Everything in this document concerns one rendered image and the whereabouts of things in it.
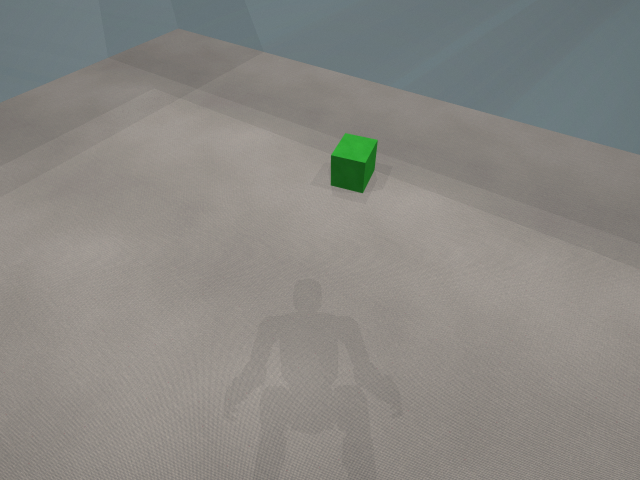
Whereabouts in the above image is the carton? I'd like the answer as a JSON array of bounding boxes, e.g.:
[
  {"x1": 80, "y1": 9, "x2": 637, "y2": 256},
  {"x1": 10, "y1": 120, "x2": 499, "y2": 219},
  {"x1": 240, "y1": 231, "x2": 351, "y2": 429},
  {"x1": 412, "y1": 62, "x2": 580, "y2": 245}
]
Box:
[{"x1": 331, "y1": 133, "x2": 378, "y2": 193}]

